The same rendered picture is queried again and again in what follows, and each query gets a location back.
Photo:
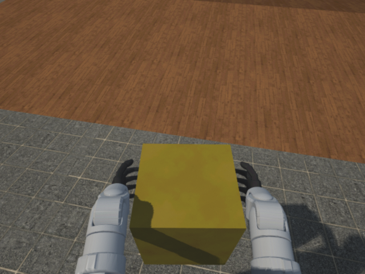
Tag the left robot hand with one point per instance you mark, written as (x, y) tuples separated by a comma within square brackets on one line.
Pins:
[(121, 174)]

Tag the robot left forearm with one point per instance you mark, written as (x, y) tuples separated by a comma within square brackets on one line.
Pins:
[(105, 238)]

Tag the right robot hand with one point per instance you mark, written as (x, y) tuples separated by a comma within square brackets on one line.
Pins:
[(250, 182)]

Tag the carton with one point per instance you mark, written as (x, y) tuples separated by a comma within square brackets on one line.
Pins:
[(187, 207)]

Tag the robot right forearm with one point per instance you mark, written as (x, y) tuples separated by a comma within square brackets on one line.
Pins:
[(269, 234)]

